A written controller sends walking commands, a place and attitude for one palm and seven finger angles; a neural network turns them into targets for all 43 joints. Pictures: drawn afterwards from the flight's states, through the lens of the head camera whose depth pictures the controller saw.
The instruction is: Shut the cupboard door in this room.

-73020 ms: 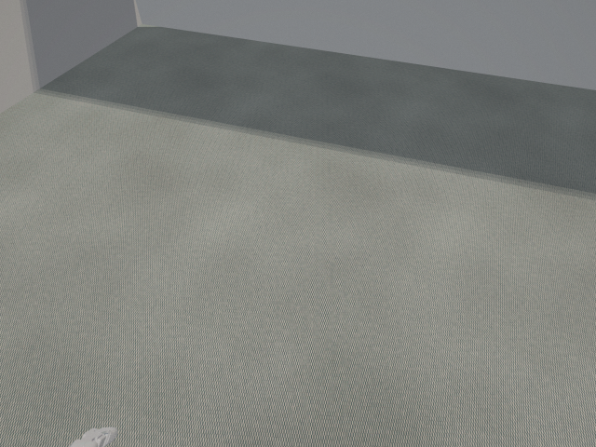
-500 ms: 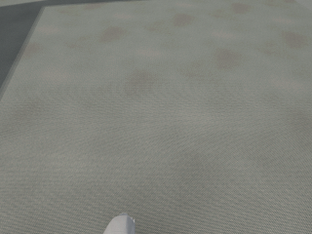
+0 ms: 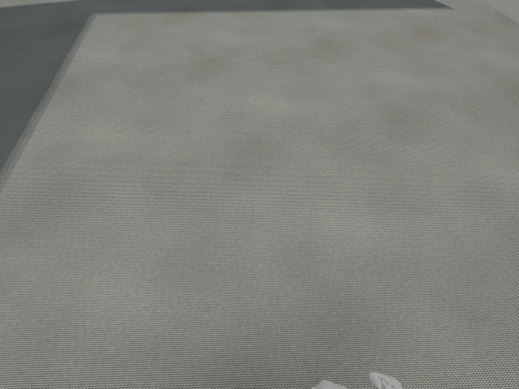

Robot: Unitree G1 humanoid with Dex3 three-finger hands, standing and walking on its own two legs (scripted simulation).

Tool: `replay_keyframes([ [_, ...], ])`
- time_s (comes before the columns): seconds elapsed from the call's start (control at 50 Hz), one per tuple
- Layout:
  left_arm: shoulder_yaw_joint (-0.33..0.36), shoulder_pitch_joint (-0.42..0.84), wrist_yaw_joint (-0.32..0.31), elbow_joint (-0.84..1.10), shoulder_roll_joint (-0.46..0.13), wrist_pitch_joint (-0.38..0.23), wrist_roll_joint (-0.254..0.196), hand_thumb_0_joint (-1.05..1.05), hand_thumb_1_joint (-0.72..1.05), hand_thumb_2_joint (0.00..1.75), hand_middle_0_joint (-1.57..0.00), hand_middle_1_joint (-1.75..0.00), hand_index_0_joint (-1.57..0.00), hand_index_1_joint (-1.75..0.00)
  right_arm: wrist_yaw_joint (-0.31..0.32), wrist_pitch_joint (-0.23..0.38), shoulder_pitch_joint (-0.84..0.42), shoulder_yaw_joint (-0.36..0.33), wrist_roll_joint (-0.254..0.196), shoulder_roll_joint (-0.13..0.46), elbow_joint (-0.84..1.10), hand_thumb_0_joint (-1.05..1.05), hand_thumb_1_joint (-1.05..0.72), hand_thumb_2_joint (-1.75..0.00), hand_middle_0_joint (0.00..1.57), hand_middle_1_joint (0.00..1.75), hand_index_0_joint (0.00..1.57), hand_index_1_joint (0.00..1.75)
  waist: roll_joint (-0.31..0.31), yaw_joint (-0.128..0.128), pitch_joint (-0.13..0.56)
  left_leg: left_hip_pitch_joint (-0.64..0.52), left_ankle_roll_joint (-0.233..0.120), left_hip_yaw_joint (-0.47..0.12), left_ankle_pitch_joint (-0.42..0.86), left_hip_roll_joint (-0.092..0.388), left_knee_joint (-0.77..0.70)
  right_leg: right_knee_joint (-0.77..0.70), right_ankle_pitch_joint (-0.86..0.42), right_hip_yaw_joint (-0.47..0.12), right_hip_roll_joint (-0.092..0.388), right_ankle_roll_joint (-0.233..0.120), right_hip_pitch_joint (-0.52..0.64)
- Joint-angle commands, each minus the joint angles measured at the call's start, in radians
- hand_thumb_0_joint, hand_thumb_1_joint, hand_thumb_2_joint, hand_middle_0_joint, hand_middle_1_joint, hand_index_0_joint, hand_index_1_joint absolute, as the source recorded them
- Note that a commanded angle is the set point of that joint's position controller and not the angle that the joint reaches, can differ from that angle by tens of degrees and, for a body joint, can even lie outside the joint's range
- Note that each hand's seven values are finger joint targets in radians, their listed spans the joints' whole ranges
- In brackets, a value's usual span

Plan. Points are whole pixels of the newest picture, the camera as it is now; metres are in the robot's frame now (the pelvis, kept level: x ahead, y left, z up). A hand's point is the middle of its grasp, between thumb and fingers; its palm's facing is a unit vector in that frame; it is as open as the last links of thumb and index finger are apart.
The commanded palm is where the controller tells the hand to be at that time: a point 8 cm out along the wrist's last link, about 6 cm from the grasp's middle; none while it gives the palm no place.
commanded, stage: turn to face it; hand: left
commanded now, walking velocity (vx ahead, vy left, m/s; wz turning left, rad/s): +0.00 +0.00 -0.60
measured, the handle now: out of the picture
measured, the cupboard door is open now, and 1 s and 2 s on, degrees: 53 53 53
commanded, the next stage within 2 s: none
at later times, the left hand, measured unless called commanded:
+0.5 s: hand (174, 360) +0.19 +0.18 -0.18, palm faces -0.25 -0.94 -0.22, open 7.4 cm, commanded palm none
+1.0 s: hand (230, 316) +0.27 +0.09 -0.15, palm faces -0.58 -0.77 -0.27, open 7.4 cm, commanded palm none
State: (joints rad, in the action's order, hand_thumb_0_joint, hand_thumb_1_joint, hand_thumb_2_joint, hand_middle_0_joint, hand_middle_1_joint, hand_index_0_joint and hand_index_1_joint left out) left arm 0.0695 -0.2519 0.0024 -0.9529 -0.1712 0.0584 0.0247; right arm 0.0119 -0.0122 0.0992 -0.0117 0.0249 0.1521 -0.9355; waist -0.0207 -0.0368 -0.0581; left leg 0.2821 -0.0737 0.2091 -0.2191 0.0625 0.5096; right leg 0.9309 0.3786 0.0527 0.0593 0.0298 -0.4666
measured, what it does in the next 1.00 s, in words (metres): steps on the spot, turning right: right foot, then left foot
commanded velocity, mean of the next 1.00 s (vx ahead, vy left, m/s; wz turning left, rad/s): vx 0.00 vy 0.00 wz -0.60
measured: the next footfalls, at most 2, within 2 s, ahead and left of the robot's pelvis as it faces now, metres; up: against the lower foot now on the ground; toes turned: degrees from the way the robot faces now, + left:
right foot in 0.14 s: +0.06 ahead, -0.14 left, +0.00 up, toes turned -11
left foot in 0.48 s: +0.15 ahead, +0.11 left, +0.00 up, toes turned -15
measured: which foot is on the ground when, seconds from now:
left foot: down 0.00-0.16, up 0.18-0.46, down 0.48-0.84, up 0.86-1.00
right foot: up 0.00-0.12, down 0.14-0.48, up 0.50-0.82, down 0.84-1.00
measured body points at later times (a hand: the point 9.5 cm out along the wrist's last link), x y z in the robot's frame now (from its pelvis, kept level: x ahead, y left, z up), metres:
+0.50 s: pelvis +0.06 +0.00 -0.01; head +0.11 +0.01 +0.44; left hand +0.20 +0.23 -0.16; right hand +0.06 -0.28 -0.14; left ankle +0.11 +0.12 -0.74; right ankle +0.02 -0.13 -0.74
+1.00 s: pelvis +0.06 -0.01 +0.00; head +0.09 -0.06 +0.44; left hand +0.30 +0.13 -0.13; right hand -0.05 -0.27 -0.15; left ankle +0.12 +0.11 -0.67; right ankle -0.01 -0.11 -0.74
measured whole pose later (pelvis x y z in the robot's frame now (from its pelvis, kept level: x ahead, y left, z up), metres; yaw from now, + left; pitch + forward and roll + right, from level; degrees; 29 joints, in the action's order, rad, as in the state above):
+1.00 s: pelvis +0.06 -0.01 +0.00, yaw -36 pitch +1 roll +0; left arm 0.05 -0.15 0.00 -0.85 -0.22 0.04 0.02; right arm 0.01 -0.06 0.19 -0.05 0.02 0.28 -0.91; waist -0.04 0.03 -0.10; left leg 0.49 0.09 0.05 -0.45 0.09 1.09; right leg 0.55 0.29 0.00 -0.01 -0.02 -0.28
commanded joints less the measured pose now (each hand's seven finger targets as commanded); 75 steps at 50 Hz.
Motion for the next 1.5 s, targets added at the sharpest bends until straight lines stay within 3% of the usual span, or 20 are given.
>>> replay_keyframes([
  [0.0,0.03,-0.024,0.011,0.076,-0.058,-0.008,0.008,0.0,0.9,0.9,-0.2,-0.3,-0.2,-0.3,0.015,0.003,0.043,-0.074,0.009,0.2,0.049,0.0,-0.9,-0.9,0.2,0.3,0.2,0.3,-0.091,0.036,0.038,-0.006,-0.078,-0.175,-0.073,0.309,-0.234,-0.109,-0.025,0.023,0.0,0.003,0.064],
  [0.08,0.036,-0.061,0.013,0.091,-0.077,-0.023,0.009,0.0,0.9,0.9,-0.2,-0.3,-0.2,-0.3,0.01,-0.001,0.055,-0.083,0.002,0.211,0.05,0.0,-0.9,-0.9,0.2,0.3,0.2,0.3,-0.067,0.012,0.083,-0.024,-0.023,-0.096,0.076,0.28,-0.044,-0.355,-0.168,0.05,-0.033,-0.015,0.206],
  [0.12,0.054,-0.097,0.002,0.095,-0.191,-0.044,0.02,0.0,0.9,0.9,-0.2,-0.3,-0.2,-0.3,0.002,-0.002,0.059,-0.076,-0.01,0.145,0.079,0.0,-0.9,-0.9,0.2,0.3,0.2,0.3,0.21,-0.007,0.096,0.143,0.091,0.032,-0.166,0.101,0.239,-0.561,-0.409,-0.291,0.187,-0.119,0.322],
  [0.16,0.069,-0.139,-0.022,0.082,-0.254,-0.05,0.01,0.0,0.9,0.9,-0.2,-0.3,-0.2,-0.3,0.009,-0.017,-0.013,-0.062,-0.008,0.129,0.132,0.0,-0.9,-0.9,0.2,0.3,0.2,0.3,0.271,-0.043,0.109,0.348,0.117,-0.152,-0.402,0.001,0.582,-0.607,-0.633,-0.499,0.317,-0.274,0.383],
  [0.24,0.049,-0.002,-0.027,0.116,-0.205,-0.049,0.001,0.0,0.9,0.9,-0.2,-0.3,-0.2,-0.3,0.01,-0.011,0.033,-0.058,-0.008,0.142,0.103,0.0,-0.9,-0.9,0.2,0.3,0.2,0.3,0.137,0.017,0.155,0.328,0.148,-0.206,-0.225,0.016,0.601,-0.536,-0.653,-0.312,0.208,-0.232,0.412],
  [0.42,0.054,0.092,-0.01,0.127,-0.243,-0.023,-0.005,0.0,0.9,0.9,-0.2,-0.3,-0.2,-0.3,0.021,0.006,0.168,-0.052,-0.019,0.16,0.082,0.0,-0.9,-0.9,0.2,0.3,0.2,0.3,0.146,0.073,0.119,-0.082,0.142,-0.16,0.005,-0.037,-0.035,-0.44,-0.477,-0.33,0.099,-0.136,0.172],
  [0.46,0.029,0.058,0.003,0.159,-0.142,-0.016,-0.018,0.0,0.9,0.9,-0.2,-0.3,-0.2,-0.3,0.024,0.021,0.218,-0.078,0.0,0.314,0.089,0.0,-0.9,-0.9,0.2,0.3,0.2,0.3,-0.286,0.074,0.158,-0.261,0.004,-0.512,0.2,0.322,-0.206,-0.13,0.093,-0.131,-0.112,-0.021,-0.071],
  [0.48,0.028,0.086,0.009,0.184,-0.164,-0.021,-0.01,0.0,0.9,0.9,-0.2,-0.3,-0.2,-0.3,0.029,0.016,0.244,-0.077,0.007,0.342,0.103,0.0,-0.9,-0.9,0.2,0.3,0.2,0.3,-0.243,0.094,0.138,-0.183,-0.093,-0.575,0.272,0.427,-0.204,0.067,0.265,-0.084,-0.098,-0.008,-0.068],
  [0.58,0.031,0.133,0.033,0.155,-0.145,-0.001,-0.009,0.0,0.9,0.9,-0.2,-0.3,-0.2,-0.3,0.034,0.021,0.145,-0.061,0.012,0.258,0.117,0.0,-0.9,-0.9,0.2,0.3,0.2,0.3,-0.143,0.05,0.092,-0.19,-0.058,-0.259,0.538,0.282,-0.134,0.204,0.113,-0.051,-0.029,0.025,-0.087],
  [0.78,0.028,0.082,0.036,0.167,-0.156,-0.017,-0.003,0.0,0.9,0.9,-0.2,-0.3,-0.2,-0.3,0.009,0.004,0.138,-0.092,0.002,0.293,0.095,0.0,-0.9,-0.9,0.2,0.3,0.2,0.3,-0.136,0.021,0.122,-0.084,0.031,-0.091,0.303,0.27,0.043,-0.442,-0.166,0.055,-0.059,-0.023,0.291],
  [0.8,0.039,0.011,0.028,0.146,-0.224,-0.028,0.002,0.0,0.9,0.9,-0.2,-0.3,-0.2,-0.3,0.002,0.003,0.132,-0.09,-0.008,0.266,0.106,0.0,-0.9,-0.9,0.2,0.3,0.2,0.3,-0.002,-0.01,0.156,0.031,0.089,-0.044,0.15,0.215,0.184,-0.541,-0.304,-0.063,0.039,-0.058,0.444],
  [0.82,0.06,-0.027,0.013,0.135,-0.331,-0.039,0.01,0.0,0.9,0.9,-0.2,-0.3,-0.2,-0.3,-0.001,0.0,0.095,-0.067,-0.012,0.176,0.157,0.0,-0.9,-0.9,0.2,0.3,0.2,0.3,0.34,-0.036,0.129,0.316,0.151,0.008,-0.378,0.051,0.41,-0.592,-0.586,-0.4,0.292,-0.166,0.552],
  [0.84,0.057,-0.073,0.005,0.124,-0.363,-0.035,-0.006,0.0,0.9,0.9,-0.2,-0.3,-0.2,-0.3,0.006,-0.018,0.058,-0.056,-0.011,0.204,0.175,0.0,-0.9,-0.9,0.2,0.3,0.2,0.3,0.276,-0.065,0.123,0.329,0.147,-0.13,-0.433,0.032,0.581,-0.592,-0.639,-0.445,0.358,-0.246,0.446],
  [0.94,0.04,0.105,-0.015,0.173,-0.256,-0.038,-0.003,0.0,0.9,0.9,-0.2,-0.3,-0.2,-0.3,0.008,-0.019,0.085,-0.057,-0.01,0.192,0.128,0.0,-0.9,-0.9,0.2,0.3,0.2,0.3,0.18,0.039,0.13,0.282,0.171,-0.194,-0.209,0.043,0.606,-0.54,-0.621,-0.265,0.185,-0.214,0.354],
  [1.12,0.05,0.116,-0.006,0.16,-0.271,-0.025,-0.001,0.0,0.9,0.9,-0.2,-0.3,-0.2,-0.3,0.015,0.001,0.147,-0.055,-0.02,0.179,0.125,0.0,-0.9,-0.9,0.2,0.3,0.2,0.3,0.175,0.067,0.124,-0.001,0.149,-0.167,-0.081,-0.037,0.07,-0.473,-0.476,-0.376,0.126,-0.166,0.21],
  [1.14,0.045,0.127,-0.004,0.163,-0.248,-0.02,-0.008,0.0,0.9,0.9,-0.2,-0.3,-0.2,-0.3,0.019,0.011,0.19,-0.057,-0.019,0.2,0.108,0.0,-0.9,-0.9,0.2,0.3,0.2,0.3,0.122,0.089,0.138,-0.133,0.14,-0.176,0.013,-0.012,-0.072,-0.419,-0.393,-0.345,0.08,-0.117,0.124],
  [1.18,0.025,0.077,0.011,0.195,-0.154,-0.013,-0.018,0.0,0.9,0.9,-0.2,-0.3,-0.2,-0.3,0.026,0.018,0.223,-0.081,0.004,0.355,0.125,0.0,-0.9,-0.9,0.2,0.3,0.2,0.3,-0.325,0.083,0.145,-0.242,-0.043,-0.561,0.173,0.398,-0.231,-0.022,0.244,-0.092,-0.124,-0.006,-0.11],
  [1.2,0.028,0.109,0.013,0.192,-0.189,-0.008,-0.005,0.0,0.9,0.9,-0.2,-0.3,-0.2,-0.3,0.031,0.019,0.222,-0.079,0.01,0.352,0.12,0.0,-0.9,-0.9,0.2,0.3,0.2,0.3,-0.268,0.099,0.141,-0.188,-0.091,-0.571,0.215,0.431,-0.221,0.16,0.256,-0.119,-0.086,0.0,-0.113],
  [1.3,0.036,0.113,0.039,0.152,-0.151,0.003,-0.005,0.0,0.9,0.9,-0.2,-0.3,-0.2,-0.3,0.032,0.021,0.128,-0.061,0.009,0.258,0.138,0.0,-0.9,-0.9,0.2,0.3,0.2,0.3,-0.139,0.05,0.091,-0.167,-0.047,-0.239,0.39,0.271,-0.156,0.236,0.075,-0.055,-0.031,0.031,-0.095],
  [1.48,0.021,0.16,0.041,0.17,-0.122,-0.006,-0.003,0.0,0.9,0.9,-0.2,-0.3,-0.2,-0.3,0.014,0.009,0.175,-0.091,0.008,0.289,0.084,0.0,-0.9,-0.9,0.2,0.3,0.2,0.3,-0.207,0.082,0.108,-0.197,-0.036,-0.117,0.411,0.311,-0.078,-0.184,0.05,0.058,-0.052,0.004,0.078],
])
